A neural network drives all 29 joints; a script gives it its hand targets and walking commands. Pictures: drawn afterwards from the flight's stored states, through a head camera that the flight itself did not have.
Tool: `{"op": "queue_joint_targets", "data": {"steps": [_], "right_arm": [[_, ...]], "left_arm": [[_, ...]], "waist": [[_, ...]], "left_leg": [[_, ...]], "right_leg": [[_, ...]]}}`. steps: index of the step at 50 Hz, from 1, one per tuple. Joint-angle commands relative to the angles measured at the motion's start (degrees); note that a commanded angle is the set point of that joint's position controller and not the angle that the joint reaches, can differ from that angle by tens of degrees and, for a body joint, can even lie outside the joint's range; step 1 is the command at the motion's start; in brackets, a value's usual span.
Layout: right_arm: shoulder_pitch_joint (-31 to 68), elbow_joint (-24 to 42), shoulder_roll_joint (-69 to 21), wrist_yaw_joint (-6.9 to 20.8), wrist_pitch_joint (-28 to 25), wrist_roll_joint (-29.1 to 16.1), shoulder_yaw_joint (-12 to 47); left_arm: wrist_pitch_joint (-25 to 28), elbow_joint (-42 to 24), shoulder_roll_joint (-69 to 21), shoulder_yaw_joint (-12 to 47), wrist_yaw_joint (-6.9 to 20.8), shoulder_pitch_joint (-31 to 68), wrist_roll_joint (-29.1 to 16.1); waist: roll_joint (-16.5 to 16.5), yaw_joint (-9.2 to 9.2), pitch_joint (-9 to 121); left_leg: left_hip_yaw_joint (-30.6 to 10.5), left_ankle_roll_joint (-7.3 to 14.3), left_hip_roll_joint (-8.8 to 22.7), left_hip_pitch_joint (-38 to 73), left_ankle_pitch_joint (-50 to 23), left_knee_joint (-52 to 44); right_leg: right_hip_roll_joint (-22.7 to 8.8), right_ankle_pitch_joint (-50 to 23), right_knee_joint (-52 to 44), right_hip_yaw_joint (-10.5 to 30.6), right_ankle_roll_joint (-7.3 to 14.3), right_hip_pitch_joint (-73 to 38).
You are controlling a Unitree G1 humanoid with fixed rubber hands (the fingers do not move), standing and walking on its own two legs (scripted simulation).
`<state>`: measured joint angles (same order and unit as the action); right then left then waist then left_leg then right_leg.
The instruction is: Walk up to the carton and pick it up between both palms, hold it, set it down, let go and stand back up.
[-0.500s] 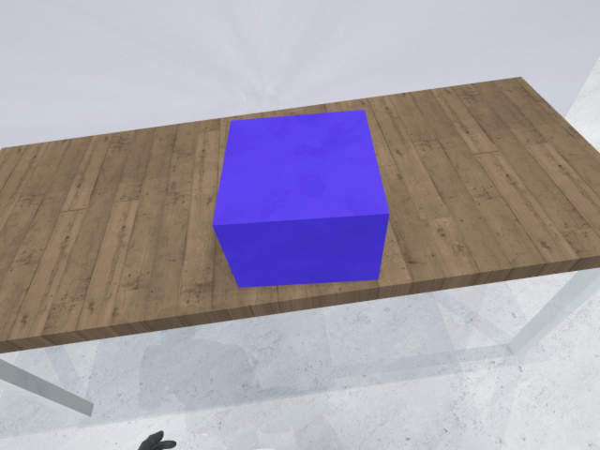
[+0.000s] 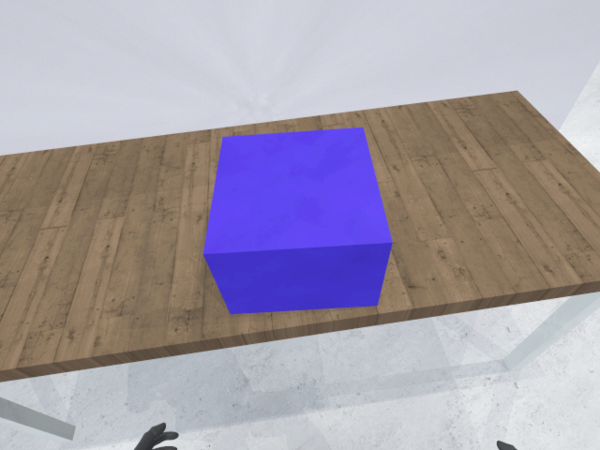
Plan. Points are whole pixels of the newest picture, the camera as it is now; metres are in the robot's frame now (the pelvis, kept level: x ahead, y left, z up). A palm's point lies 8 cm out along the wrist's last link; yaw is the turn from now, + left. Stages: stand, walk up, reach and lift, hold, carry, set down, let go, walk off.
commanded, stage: walk up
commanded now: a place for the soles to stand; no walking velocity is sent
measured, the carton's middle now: (298, 219) +0.49 +0.03 -0.02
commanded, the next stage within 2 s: reach and lift in 1.72 s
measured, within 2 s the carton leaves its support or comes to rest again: neither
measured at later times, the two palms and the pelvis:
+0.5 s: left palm out of the picture +0.08 +0.25 -0.10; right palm out of the picture +0.04 -0.27 -0.11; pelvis -0.02 +0.00 +0.00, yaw +0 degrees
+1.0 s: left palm out of the picture +0.07 +0.30 -0.09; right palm out of the picture +0.01 -0.24 -0.11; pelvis -0.04 +0.04 +0.00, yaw -4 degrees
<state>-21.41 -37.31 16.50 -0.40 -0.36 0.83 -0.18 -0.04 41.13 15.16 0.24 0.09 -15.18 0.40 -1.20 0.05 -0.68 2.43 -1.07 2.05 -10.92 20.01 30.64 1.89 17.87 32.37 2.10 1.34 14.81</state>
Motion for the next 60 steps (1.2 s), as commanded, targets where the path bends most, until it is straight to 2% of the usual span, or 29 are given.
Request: {"op": "queue_joint_targets", "data": {"steps": [1,3,5,7,8,10,12,17,18,20,22,25,26,27,28,29,31,36,39,40,45,47,49,50,54,56,58,59,60], "right_arm": [[-3.68,3.26,7.31,-0.41,-0.54,-0.34,-2.28],[-2.67,3.55,7.42,-0.37,-0.43,-0.18,-2.46],[-2.08,3.83,7.19,-0.43,-0.54,0.16,-2.36],[-1.53,4.02,7.25,-0.34,-0.59,0.18,-2.37],[-1.25,3.73,7.36,-0.25,-0.57,-0.06,-2.53],[-1.86,3.88,7.01,-0.22,-0.66,-0.16,-2.13],[-0.61,3.82,7.15,-0.16,-0.62,-0.27,-2.32],[-1.17,3.04,6.91,-0.2,-0.49,-0.12,-2.31],[-1.27,2.97,7.24,-0.12,-0.57,-0.27,-2.33],[-0.95,2.54,7.35,-0.1,-0.67,0.03,-2.22],[-1.16,2.41,6.99,-0.01,-0.74,0.03,-2.53],[-1.62,1.78,7.22,-0.01,-0.94,-0.15,-2.49],[-1.32,1.81,7.18,0.02,-1.01,-0.22,-2.49],[1.21,1.46,9.4,0.16,-0.14,0.25,-2.82],[0.13,1.38,8.54,0.21,0.34,0.63,-2.79],[-0.92,1.13,7.2,0.27,0.6,0.66,-2.27],[-1.67,0.5,6.99,0.37,0.7,0.71,-2.07],[-1.07,-0.2,8.27,0.67,0.46,0.22,-2.28],[1.39,0.18,9.11,0.76,0.89,0.08,-2.51],[1.65,0.05,9.05,0.8,0.93,0.0,-2.38],[2.4,-0.01,9.95,0.92,1.12,-0.45,-2.47],[3.99,0.25,9.79,0.95,1.36,-0.42,-2.46],[4.29,0.73,10.1,1.06,1.61,-0.36,-2.57],[4.4,0.69,9.72,1.11,1.54,-0.41,-2.5],[3.86,1.04,9.85,1.24,1.58,-0.2,-2.44],[4.45,0.96,9.96,1.11,1.74,-0.2,-2.55],[3.34,0.99,9.28,1.17,1.72,-0.07,-2.32],[3.38,0.76,9.66,1.21,1.82,-0.08,-2.44],[3.45,0.69,9.55,1.14,1.92,0.04,-2.44]], "left_arm": [[0.46,-3.96,7.38,-1.89,-0.23,-0.35,-0.47],[0.53,-4.25,7.95,-1.98,-0.19,-0.28,-0.38],[0.55,-4.47,7.87,-1.85,-0.24,0.18,-0.26],[0.59,-4.78,8.24,-2.06,-0.17,0.44,-0.24],[0.6,-4.79,8.24,-1.94,-0.14,0.19,-0.4],[0.48,-5.13,8.14,-2.02,-0.06,1.1,-0.14],[0.39,-5.26,7.65,-2.17,-0.01,1.24,0.01],[0.37,-5.34,8.69,-2.15,0.12,1.07,-0.04],[0.34,-5.36,7.89,-2.21,0.09,1.31,-0.03],[0.4,-4.9,8.09,-2.24,0.17,0.47,0.06],[0.47,-4.74,7.85,-2.32,0.2,0.32,-0.04],[0.39,-4.51,7.4,-2.54,0.12,0.76,-0.06],[0.52,-4.19,7.35,-2.3,0.15,-0.15,-0.06],[1.34,-5.18,8.48,-2.84,-0.59,-0.79,0.18],[1.68,-5.17,9.82,-3.24,-1.01,-1.52,0.2],[1.69,-5.18,10.81,-3.36,-1.22,-1.22,0.25],[1.43,-5.69,10.38,-3.4,-1.44,-0.64,0.43],[1.23,-6.56,8.32,-2.88,-1.35,-1.15,0.46],[0.81,-6.66,7.55,-2.87,-1.35,-2.13,0.18],[0.71,-6.83,8.14,-3.09,-1.45,-1.86,0.12],[0.37,-7.13,7.6,-3.23,-1.72,-3.18,0.36],[0.5,-6.89,7.65,-3.38,-1.69,-3.99,0.32],[0.54,-7.03,7.94,-3.46,-1.77,-4.01,0.44],[0.77,-7.02,7.99,-3.71,-1.8,-4.21,0.3],[1.38,-7.46,9.14,-4.03,-1.93,-3.92,0.51],[1.56,-7.81,9.3,-3.83,-1.97,-4.2,0.41],[1.46,-7.9,9.63,-3.96,-2.06,-4.47,0.56],[1.45,-8.06,9.2,-3.7,-2.05,-4.62,0.58],[1.4,-8.13,9.27,-3.8,-2.05,-4.68,0.68]], "waist": [[3.57,0.14,1.62],[1.81,0.14,0.14],[3.24,0.19,1.57],[1.91,0.25,1.58],[3.46,0.36,2.8],[3.47,0.57,4.41],[1.24,0.11,3.2],[2.43,0.31,-0.08],[0.77,0.5,-0.63],[0.26,-0.1,-0.72],[2.5,-0.14,0.31],[1.92,-0.12,-0.96],[2.98,-0.26,-0.79],[-0.57,-0.49,-3.09],[0.92,0.18,-0.37],[3.03,0.76,0.24],[2.8,1.07,0.22],[3.59,1.04,3.54],[2.44,0.06,-0.31],[1.63,0.63,-1.55],[-1.49,0.18,-3.32],[-1.63,-0.51,-4.35],[-1.4,-0.01,-5.42],[-1.83,-0.26,-4.69],[2.09,0.64,-1.84],[1.12,0.43,-1.47],[2.52,1.31,1.65],[1.37,1.17,1.7],[2.11,1.18,1.55]], "left_leg": [[-3.88,3.34,4.51,1.0,-18.49,-2.2],[-3.27,3.25,4.02,0.91,-19.24,-1.92],[-3.56,3.22,4.05,1.65,-19.91,-1.35],[-3.15,3.07,3.91,1.69,-18.88,-1.59],[-3.22,3.17,3.9,2.51,-17.71,-1.47],[-3.82,2.95,4.28,2.87,-16.7,-2.08],[-3.56,3.41,4.31,1.11,-14.22,-2.83],[-3.49,2.82,3.71,0.72,-10.25,-3.65],[-4.45,3.26,4.14,-0.55,-9.77,-4.71],[-4.11,3.35,4.12,-0.82,-8.05,-5.12],[-4.18,3.45,4.06,0.04,-6.95,-5.56],[-4.64,3.65,4.3,-1.3,-4.84,-6.78],[-5.01,3.56,4.27,-0.41,-5.43,-6.53],[-2.75,2.86,3.73,-1.37,-9.08,-3.05],[-2.68,2.17,3.13,-0.94,-8.09,-1.17],[-2.89,1.81,2.84,-0.82,-6.69,-0.94],[-3.32,1.92,3.52,0.52,-7.04,-2.18],[-4.04,3.46,5.41,3.43,-11.88,-4.36],[-3.92,4.55,5.64,-0.07,-8.36,-5.61],[-3.56,4.55,5.41,-1.13,-7.67,-6.04],[-5.53,6.06,7.51,-6.48,0.74,-10.94],[-5.55,6.63,7.85,-8.74,4.92,-11.55],[-5.06,6.42,7.77,-9.12,7.47,-12.17],[-4.79,6.56,7.66,-8.3,6.48,-11.78],[-2.78,5.59,6.79,-4.8,0.17,-7.47],[-1.41,5.11,5.93,-1.26,-2.99,-5.65],[-1.44,5.24,5.87,0.54,-5.58,-4.27],[-1.5,5.23,5.91,0.65,-4.79,-4.0],[-1.56,5.49,6.0,1.47,-6.58,-3.75]], "right_leg": [[-5.53,-22.61,-3.13,5.43,2.6,-0.69],[-6.18,-24.8,-3.37,6.38,2.57,-0.83],[-6.18,-26.16,-3.28,6.31,2.67,-1.21],[-6.2,-25.12,-3.5,6.53,2.77,-1.28],[-5.96,-24.68,-3.52,6.42,2.55,-1.59],[-5.84,-21.32,-3.37,5.96,2.84,-2.23],[-5.76,-19.27,-4.31,6.1,2.55,-2.71],[-5.9,-14.15,-6.47,7.06,2.53,0.24],[-5.51,-14.2,-6.23,6.68,2.45,-0.15],[-5.38,-11.82,-6.72,6.92,2.34,0.0],[-5.32,-9.15,-7.39,6.73,1.94,-0.32],[-5.07,-5.82,-8.43,7.01,2.13,-0.74],[-4.91,-7.32,-7.87,6.94,1.88,-0.06],[-8.17,-13.68,-9.27,10.88,1.72,1.64],[-10.14,-13.99,-10.27,13.54,2.35,-0.02],[-11.21,-12.37,-10.75,13.97,3.11,0.08],[-10.24,-9.78,-10.66,13.41,3.41,1.88],[-6.5,-12.95,-6.13,8.48,1.47,0.68],[-5.35,-9.69,-6.0,7.94,0.96,2.1],[-5.57,-9.13,-5.56,8.71,1.25,3.41],[-2.55,-4.75,-1.6,6.16,0.17,1.49],[-1.98,-3.23,-1.12,5.68,-0.06,1.29],[-2.05,-2.97,-1.05,5.97,0.26,2.39],[-1.87,-3.55,-1.3,5.84,0.26,2.06],[-3.52,-7.22,-2.33,9.15,0.97,2.47],[-4.21,-10.2,-2.99,10.77,1.29,5.03],[-4.47,-11.92,-2.24,11.32,1.65,4.5],[-4.5,-10.99,-2.28,11.76,1.25,4.56],[-4.65,-12.01,-2.15,11.95,1.29,5.01]]}}
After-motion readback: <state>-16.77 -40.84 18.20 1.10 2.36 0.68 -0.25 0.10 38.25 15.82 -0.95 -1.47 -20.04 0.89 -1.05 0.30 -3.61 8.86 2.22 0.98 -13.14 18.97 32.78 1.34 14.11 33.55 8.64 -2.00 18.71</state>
